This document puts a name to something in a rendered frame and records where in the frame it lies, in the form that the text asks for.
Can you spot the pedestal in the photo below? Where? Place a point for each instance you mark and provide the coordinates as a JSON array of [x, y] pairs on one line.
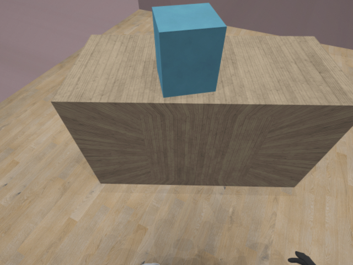
[[281, 103]]

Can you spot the carton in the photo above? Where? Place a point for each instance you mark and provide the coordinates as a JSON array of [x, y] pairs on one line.
[[189, 41]]

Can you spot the robot right hand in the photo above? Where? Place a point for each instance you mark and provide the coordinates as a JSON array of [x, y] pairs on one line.
[[302, 259]]

